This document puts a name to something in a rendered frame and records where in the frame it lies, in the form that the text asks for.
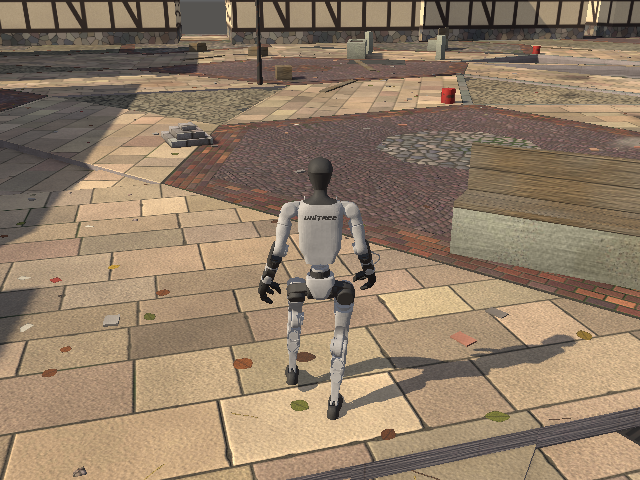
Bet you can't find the robot right hand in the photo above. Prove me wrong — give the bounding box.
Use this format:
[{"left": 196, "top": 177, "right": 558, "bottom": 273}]
[{"left": 353, "top": 271, "right": 376, "bottom": 290}]

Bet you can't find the right robot upper arm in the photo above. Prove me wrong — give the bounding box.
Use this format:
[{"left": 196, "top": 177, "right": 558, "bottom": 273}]
[{"left": 341, "top": 201, "right": 368, "bottom": 255}]

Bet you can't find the left robot upper arm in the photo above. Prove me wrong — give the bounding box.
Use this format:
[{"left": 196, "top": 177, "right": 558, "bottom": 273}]
[{"left": 272, "top": 201, "right": 300, "bottom": 257}]

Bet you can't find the robot right forearm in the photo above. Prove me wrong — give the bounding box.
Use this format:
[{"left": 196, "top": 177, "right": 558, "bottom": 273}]
[{"left": 358, "top": 239, "right": 375, "bottom": 275}]

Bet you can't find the robot left hand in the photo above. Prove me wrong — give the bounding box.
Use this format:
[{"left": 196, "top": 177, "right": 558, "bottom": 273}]
[{"left": 258, "top": 280, "right": 281, "bottom": 304}]

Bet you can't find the robot left forearm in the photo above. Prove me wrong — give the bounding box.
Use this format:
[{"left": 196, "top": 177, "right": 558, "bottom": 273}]
[{"left": 261, "top": 241, "right": 282, "bottom": 284}]

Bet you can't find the robot right shin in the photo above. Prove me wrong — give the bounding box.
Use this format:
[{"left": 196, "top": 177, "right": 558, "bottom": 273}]
[{"left": 330, "top": 340, "right": 348, "bottom": 406}]

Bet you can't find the humanoid robot head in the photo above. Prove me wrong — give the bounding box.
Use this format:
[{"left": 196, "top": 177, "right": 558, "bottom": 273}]
[{"left": 303, "top": 157, "right": 337, "bottom": 205}]

